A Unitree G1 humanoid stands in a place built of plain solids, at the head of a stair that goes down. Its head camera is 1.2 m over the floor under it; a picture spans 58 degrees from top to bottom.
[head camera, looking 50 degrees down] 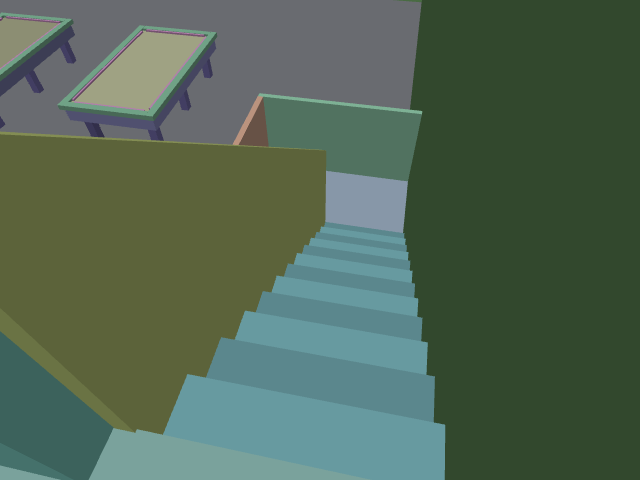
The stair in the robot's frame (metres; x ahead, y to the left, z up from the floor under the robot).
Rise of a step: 0.18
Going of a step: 0.24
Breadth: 0.84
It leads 11 degrees to the right of straight ahead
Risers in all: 13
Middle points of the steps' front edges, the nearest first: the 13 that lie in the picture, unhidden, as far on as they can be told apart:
0.27 0.07 0.00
0.50 0.03 -0.18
0.73 -0.02 -0.37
0.97 -0.06 -0.55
1.20 -0.11 -0.74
1.43 -0.15 -0.92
1.66 -0.20 -1.11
1.89 -0.24 -1.29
2.12 -0.29 -1.48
2.35 -0.33 -1.66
2.58 -0.38 -1.85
2.81 -0.42 -2.03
3.04 -0.47 -2.22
